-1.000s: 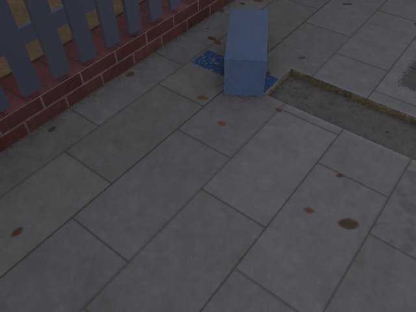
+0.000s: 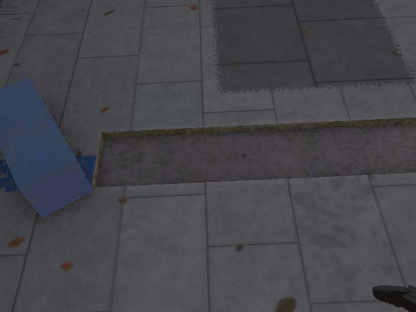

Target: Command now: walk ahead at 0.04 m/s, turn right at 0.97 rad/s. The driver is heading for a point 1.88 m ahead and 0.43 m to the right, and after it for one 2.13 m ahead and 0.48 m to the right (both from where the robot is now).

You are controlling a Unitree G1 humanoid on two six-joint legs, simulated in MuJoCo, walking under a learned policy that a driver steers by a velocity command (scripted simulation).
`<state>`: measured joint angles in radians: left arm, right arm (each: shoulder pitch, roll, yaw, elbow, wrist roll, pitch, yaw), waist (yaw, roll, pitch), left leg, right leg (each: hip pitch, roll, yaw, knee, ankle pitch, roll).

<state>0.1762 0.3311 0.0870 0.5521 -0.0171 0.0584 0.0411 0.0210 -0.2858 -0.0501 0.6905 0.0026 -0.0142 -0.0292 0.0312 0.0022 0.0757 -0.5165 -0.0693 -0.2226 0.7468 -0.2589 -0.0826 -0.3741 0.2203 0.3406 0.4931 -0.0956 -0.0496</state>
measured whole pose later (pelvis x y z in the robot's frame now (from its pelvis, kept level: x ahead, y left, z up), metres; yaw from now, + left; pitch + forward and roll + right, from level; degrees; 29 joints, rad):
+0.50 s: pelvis +0.00 +0.06 +0.00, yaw -29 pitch +1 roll +2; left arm 0.21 0.31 0.07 0.55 -0.02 0.08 0.00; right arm 0.10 -0.28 -0.07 0.69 -0.01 0.02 -0.03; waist -0.01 -0.01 0.08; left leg -0.26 0.08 0.22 0.43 -0.17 0.00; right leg -0.44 -0.11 -0.02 0.87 -0.37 0.08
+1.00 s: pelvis +0.04 +0.00 +0.01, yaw -28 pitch +1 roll +1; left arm 0.34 0.25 0.04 0.73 0.02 -0.09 0.03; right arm 0.30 -0.31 -0.10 0.77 0.03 0.00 0.01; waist 0.00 0.00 -0.06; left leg -0.76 0.06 -0.08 1.13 -0.04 -0.06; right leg -0.01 -0.04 -0.17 0.25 -0.26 -0.01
